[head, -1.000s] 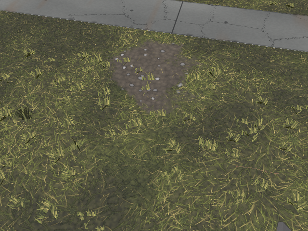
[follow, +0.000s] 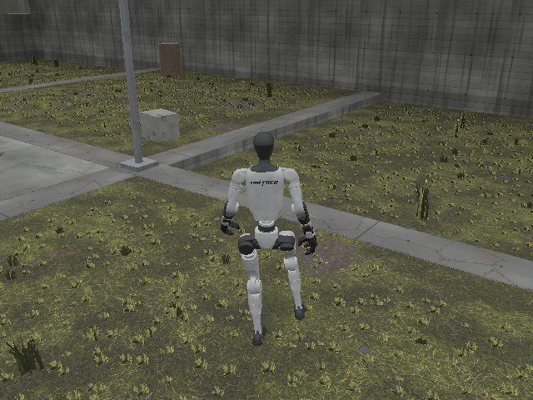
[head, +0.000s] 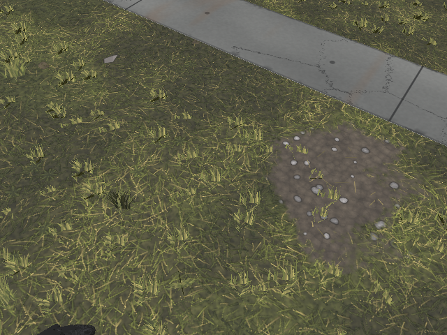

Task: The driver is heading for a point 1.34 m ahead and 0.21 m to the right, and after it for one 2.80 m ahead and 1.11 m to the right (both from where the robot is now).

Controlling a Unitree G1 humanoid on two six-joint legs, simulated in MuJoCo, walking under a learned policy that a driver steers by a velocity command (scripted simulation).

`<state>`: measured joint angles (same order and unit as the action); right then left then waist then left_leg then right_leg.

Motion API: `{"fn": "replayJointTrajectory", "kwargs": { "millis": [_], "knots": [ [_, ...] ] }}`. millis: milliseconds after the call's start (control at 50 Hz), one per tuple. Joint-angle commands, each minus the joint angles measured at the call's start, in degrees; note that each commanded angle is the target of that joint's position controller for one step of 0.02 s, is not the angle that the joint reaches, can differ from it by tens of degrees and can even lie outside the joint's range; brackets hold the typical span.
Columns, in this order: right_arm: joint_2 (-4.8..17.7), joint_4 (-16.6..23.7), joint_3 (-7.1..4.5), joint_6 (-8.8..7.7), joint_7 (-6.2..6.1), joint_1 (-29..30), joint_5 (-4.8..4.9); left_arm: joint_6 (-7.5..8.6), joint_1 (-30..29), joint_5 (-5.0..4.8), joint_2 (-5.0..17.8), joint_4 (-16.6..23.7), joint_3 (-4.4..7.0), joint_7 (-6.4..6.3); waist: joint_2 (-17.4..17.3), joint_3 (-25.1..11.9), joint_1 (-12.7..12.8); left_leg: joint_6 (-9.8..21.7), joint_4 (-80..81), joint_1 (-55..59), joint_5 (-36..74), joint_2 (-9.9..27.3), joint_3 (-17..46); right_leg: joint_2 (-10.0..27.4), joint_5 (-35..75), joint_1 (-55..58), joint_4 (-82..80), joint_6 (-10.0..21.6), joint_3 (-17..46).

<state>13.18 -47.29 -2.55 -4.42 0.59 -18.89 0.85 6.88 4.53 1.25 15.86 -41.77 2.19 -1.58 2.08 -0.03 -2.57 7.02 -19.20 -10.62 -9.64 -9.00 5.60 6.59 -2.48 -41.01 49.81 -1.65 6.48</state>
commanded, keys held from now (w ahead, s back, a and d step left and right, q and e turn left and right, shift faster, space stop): w+q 0.06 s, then w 0.16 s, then w+e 0.78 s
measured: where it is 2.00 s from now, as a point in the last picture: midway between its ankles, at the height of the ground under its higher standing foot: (277, 180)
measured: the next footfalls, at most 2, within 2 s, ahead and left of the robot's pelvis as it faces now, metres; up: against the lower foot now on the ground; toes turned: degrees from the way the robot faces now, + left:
right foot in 0.22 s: +0.30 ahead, -0.13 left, +0.00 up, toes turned +9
left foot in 0.68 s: +0.51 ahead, +0.11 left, +0.00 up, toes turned -6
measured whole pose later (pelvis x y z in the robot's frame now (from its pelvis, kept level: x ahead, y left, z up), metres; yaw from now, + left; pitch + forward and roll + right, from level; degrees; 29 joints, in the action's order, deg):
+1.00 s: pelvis +0.52 -0.01 +0.00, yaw -14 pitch +2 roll +2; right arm 16.1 -48.2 -4.0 -5.6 0.1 -19.8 -0.3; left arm 2.0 9.7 -1.2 17.5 -36.8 3.8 1.3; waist 3.0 0.4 -4.5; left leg 0.6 -15.0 -2.5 -14.1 -0.7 -8.0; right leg 5.5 -3.2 -41.6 51.8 0.0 3.4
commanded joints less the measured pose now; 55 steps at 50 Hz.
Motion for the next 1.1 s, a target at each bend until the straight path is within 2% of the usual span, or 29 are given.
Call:
{"fn": "replayJointTrajectory", "kwargs": {
  "millis": [20, 80, 140, 180, 200, 220, 240, 260, 280, 300, 320, 340, 400, 480, 580, 620, 640, 660, 680, 700, 720, 740, 760, 800, 840, 900, 1000, 1060, 1100],
  "knots": [
    [9.28, 3.81, -2.33, -0.41, -1.05, -1.17, 0.63, 0.28, -4.65, -0.52, 1.88, 4.61, 0.24, 0.03, -5.81, 0.62, -0.8, 6.46, 5.99, -5.61, 5.81, 12.03, 11.37, -4.44, 7.98, 6.82, -12.71, -0.74, -3.26],
    [9.19, 3.29, -2.3, 0.05, -1.28, -3.59, 0.83, 0.96, -8.33, -1.23, 2.99, 6.41, 0.4, 1.02, -6.8, -0.04, -2.44, 5.92, 2.96, 0.49, 4.33, 14.09, 15.03, -5.51, 7.81, 6.89, -18.47, -0.3, -2.5],
    [8.53, 2.67, -2.0, 0.67, -1.69, -5.09, 0.44, 2.13, -9.17, -1.04, 4.15, 7.2, 0.68, 2.38, -7.52, -0.45, -2.61, 5.65, -1.44, 6.69, 8.02, 16.91, 18.2, -6.04, 3.87, 8.35, -22.06, 1.75, -2.61],
    [9.05, 2.78, -2.06, 1.11, -1.67, -3.96, 0.13, 2.58, -5.32, -1.06, 5.19, 6.6, 1.24, 2.45, -9.52, -1.34, -0.24, 4.81, -4.62, 7.85, 15.65, 17.02, 18.93, -7.13, -0.62, 14.79, -24.44, 4.01, -4.22],
    [8.36, 3.3, -1.73, 1.13, -1.47, -2.68, -0.04, 2.78, 0.6, -0.78, 6.58, 5.16, 2.04, 2.12, -9.47, -4.42, 2.82, 3.55, -10.1, 7.23, 23.49, 14.4, 17.33, -7.3, -0.1, 23.53, -26.61, 6.09, -4.73],
    [6.8, 4.54, -0.89, 0.84, -1.08, -0.68, -0.8, 2.82, 10.3, -0.22, 9.24, 3.77, 2.91, 1.69, -7.02, -11.82, 7.54, 1.61, -23.07, 0.93, 22.44, 11.86, 13.94, -0.48, 2.11, 38.65, -24.09, 10.24, 1.24],
    [3.81, 4.03, 0.19, -0.04, -0.73, -8.23, 0.06, 2.06, 20.11, 0.22, 14.05, 1.55, 4.54, 1.45, 7.18, -21.1, 7.48, -3.39, -43.18, -18.97, 6.29, 3.83, 6.13, 10.97, -3.47, 62.12, -23.76, 20.43, 21.6],
    [5.28, 3.57, 0.33, -0.78, -0.59, -10.29, 0.81, 1.47, 22.68, -1.39, 10.94, -0.59, 4.17, 2.08, 14.48, -20.09, 7.25, -4.36, -52.93, -30.63, -21.96, 2.8, 5.32, 16.58, -15.22, 64.34, -31.24, 22.99, 37.74],
    [9.84, 4.52, -0.68, -1.16, -0.37, -4.26, 1.33, 1.21, 19.02, -2.29, 6.83, 0.22, 2.98, 2.05, 7.86, -9.96, 7.22, -3.84, -57.01, -36.04, -18.7, 6.92, 5.89, 14.55, -22.84, 56.95, -33.36, 20.15, 34.53],
    [9.76, 5.91, -0.55, -1.34, -0.31, 1.36, 0.65, 0.57, 14.7, -2.14, 5.49, 1.34, 2.33, 2.08, 1.85, -4.11, 6.38, -3.84, -56.29, -36.13, -13.6, 9.57, 2.81, 11.82, -20.28, 48.81, -34.81, 18.09, 27.34],
    [8.77, 6.83, -0.53, -1.62, -0.27, 4.39, -0.55, 0.15, 12.33, -1.86, 4.92, 1.71, 1.91, 2.44, -1.34, 0.41, 5.13, -4.09, -52.13, -35.19, -10.37, 11.16, 1.26, 9.11, -13.97, 41.5, -36.77, 17.49, 22.64],
    [8.17, 7.12, -0.76, -1.79, -0.33, 4.79, -1.4, 0.04, 11.34, -1.45, 4.3, 2.02, 1.59, 2.69, -1.46, 1.25, 3.62, -4.32, -48.48, -32.36, -8.35, 12.73, 0.84, 6.8, -8.27, 37.2, -37.95, 16.59, 19.45],
    [5.15, 7.44, -0.14, -1.79, -0.5, 3.37, -1.69, -0.09, 11.69, -1.78, 4.98, 1.72, 1.76, 2.93, 1.91, -0.26, 1.74, -6.2, -38.76, -26.75, -6.49, 12.93, -1.98, 2.69, 2.95, 31.59, -39.34, 16.69, 12.37],
    [3.32, 10.0, 0.96, -2.23, -0.51, 12.5, -1.6, -0.89, 14.85, -2.52, 8.02, 0.7, 2.8, 1.8, 2.71, -0.16, 4.25, -8.17, -20.5, -19.72, 5.85, 10.57, -3.44, 0.12, 5.08, 26.36, -38.94, 15.11, 7.29],
    [6.36, 12.33, -0.04, -2.93, 0.14, 19.09, -0.31, -2.27, 19.57, -3.17, 8.5, -0.14, 2.96, 1.16, 3.88, -0.24, 5.73, -8.17, -10.55, -13.83, 9.65, 8.35, -1.47, 1.99, -2.77, 28.87, -35.07, 13.21, 12.86],
    [7.88, 12.38, -0.86, -3.34, 0.14, 17.86, -0.14, -2.89, 18.85, -3.15, 8.81, 0.2, 3.15, 0.87, 4.7, -0.6, 4.03, -6.99, -7.63, -9.49, 6.72, 8.32, -1.4, 2.38, -4.78, 29.9, -32.05, 11.88, 15.56],
    [8.66, 11.56, -1.46, -3.46, -0.06, 14.74, -0.24, -3.16, 18.3, -3.04, 7.92, 0.46, 2.92, 0.78, 4.6, -1.61, 2.18, -5.89, -5.48, -4.64, 5.68, 8.64, -1.84, 0.96, -4.68, 29.24, -29.02, 10.68, 15.54],
    [10.24, 10.61, -2.27, -3.6, -0.5, 9.37, -0.72, -3.18, 17.29, -2.72, 6.12, 1.13, 2.33, 0.82, 3.92, -4.66, -0.65, -4.13, -4.61, 4.08, 4.53, 11.52, -0.26, -1.84, -3.9, 26.13, -22.22, 8.88, 13.81],
    [14.02, 9.5, -3.32, -3.49, -1.14, -0.6, -1.47, -2.92, 16.41, -1.73, 2.17, 2.65, 1.0, 0.93, -3.46, -12.35, -4.74, -0.32, -4.75, 18.27, 2.04, 22.53, 9.64, -5.98, -12.24, 17.98, -4.82, 6.43, 7.94],
    [17.96, 8.01, -4.42, -2.34, -0.92, -4.04, -1.63, -2.14, 23.73, -3.3, -0.69, 4.71, -0.02, 0.95, -21.96, -17.74, -1.27, 8.32, -0.63, 31.2, -7.54, 34.07, 32.6, -10.93, -31.47, -0.04, 10.42, 4.43, 1.21],
    [12.81, 8.18, -3.55, -2.18, -0.67, -3.15, -0.97, -2.26, 23.13, -4.2, 5.18, 3.16, 1.24, 0.72, -16.06, -13.2, -2.07, 8.4, 1.53, 27.63, -16.81, 33.77, 35.96, -6.67, -29.61, -6.68, 19.43, 3.59, 2.61],
    [9.5, 8.53, -2.66, -2.15, -0.71, -1.13, -0.64, -2.71, 18.28, -3.78, 7.62, 3.42, 2.05, 0.79, -10.34, -6.9, -2.65, 6.15, 2.1, 21.51, -14.26, 31.29, 27.38, -4.99, -24.31, -7.93, 22.04, 3.34, 2.35],
    [8.18, 8.8, -2.07, -2.07, -0.53, 2.24, -0.89, -3.15, 16.53, -3.21, 6.83, 3.46, 2.14, 0.8, -6.68, -3.94, -1.08, 4.68, 3.46, 15.36, -7.77, 28.35, 20.45, -3.31, -20.02, -5.64, 21.43, 2.74, 1.32],
    [6.41, 8.23, -1.56, -1.98, -0.32, 5.88, -1.49, -3.85, 14.68, -2.78, 5.13, 4.33, 2.32, 1.35, -8.31, 0.1, 1.38, 3.56, 6.77, 7.09, -0.02, 24.45, 11.26, -0.73, -15.54, -2.57, 18.51, 2.27, 0.56],
    [7.07, 7.3, -2.03, -2.52, -0.15, 6.03, -1.45, -4.49, 13.91, -2.82, 3.29, 5.22, 2.01, 1.82, -8.47, 0.53, 2.11, 4.07, 8.95, 4.05, 6.1, 23.47, 5.71, -0.18, -12.7, -1.14, 17.77, 1.76, -0.71],
    [9.01, 5.38, -2.76, -2.81, -0.36, 5.21, -1.35, -4.75, 10.59, -2.35, 2.66, 6.93, 1.8, 2.04, -6.29, 1.21, 2.11, 4.76, 9.87, 4.52, 13.98, 24.06, 0.1, 0.2, -7.54, -3.26, 12.44, 0.88, -0.44],
    [11.57, 3.16, -3.08, -2.02, -0.82, 3.8, -0.85, -4.06, 1.75, -2.35, 1.61, 9.61, 1.06, 3.8, -5.36, 2.74, -0.75, 2.55, 9.38, 6.27, 15.14, 23.08, -8.4, -0.68, 4.65, 0.04, -3.66, 2.17, -4.24],
    [13.38, 1.77, -3.45, -1.26, -0.83, 1.57, -0.02, -4.11, -2.96, -2.72, 1.98, 12.11, 1.04, 4.86, -5.44, 4.22, -2.0, 1.42, 8.45, 10.17, 14.79, 24.67, -10.27, -1.22, 2.51, 0.59, -9.08, 3.73, -6.4],
    [14.47, 1.2, -3.8, -0.53, -0.86, 1.0, 0.48, -4.22, -4.17, -2.73, 2.9, 13.46, 1.38, 5.35, -5.9, 4.41, -1.56, 0.38, 5.76, 13.17, 20.63, 25.63, -11.86, -2.42, -2.37, 2.03, -11.45, 5.44, -8.3]
  ]
}}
